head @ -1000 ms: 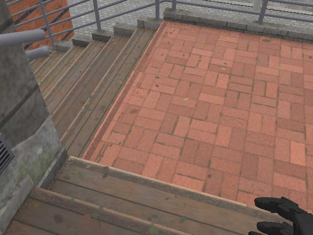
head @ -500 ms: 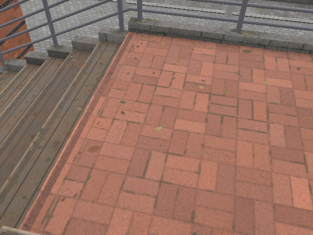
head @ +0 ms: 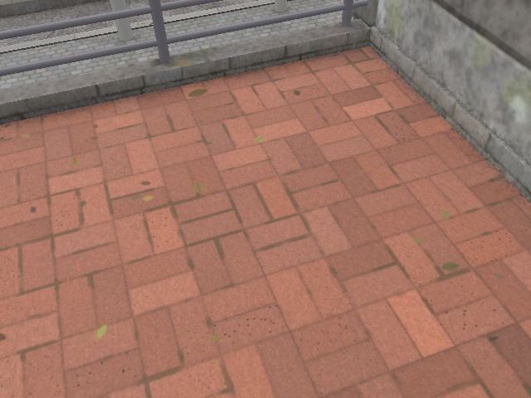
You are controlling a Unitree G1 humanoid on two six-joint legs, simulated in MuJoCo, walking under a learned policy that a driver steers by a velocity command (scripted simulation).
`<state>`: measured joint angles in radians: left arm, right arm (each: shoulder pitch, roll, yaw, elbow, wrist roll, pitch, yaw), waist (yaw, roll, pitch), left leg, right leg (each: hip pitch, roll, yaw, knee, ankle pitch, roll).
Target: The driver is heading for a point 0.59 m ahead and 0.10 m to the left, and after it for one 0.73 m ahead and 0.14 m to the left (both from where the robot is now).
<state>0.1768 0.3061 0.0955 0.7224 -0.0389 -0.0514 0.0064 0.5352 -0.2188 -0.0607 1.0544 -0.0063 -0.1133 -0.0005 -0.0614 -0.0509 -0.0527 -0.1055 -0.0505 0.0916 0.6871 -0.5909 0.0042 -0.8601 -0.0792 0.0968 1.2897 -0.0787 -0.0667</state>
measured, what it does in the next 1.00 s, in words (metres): goes down, turning left: right foot 0.15 m lower, then left foot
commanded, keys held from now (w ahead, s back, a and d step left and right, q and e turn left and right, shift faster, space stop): w+e+shift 0.04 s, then w+q+shift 0.52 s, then shift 0.44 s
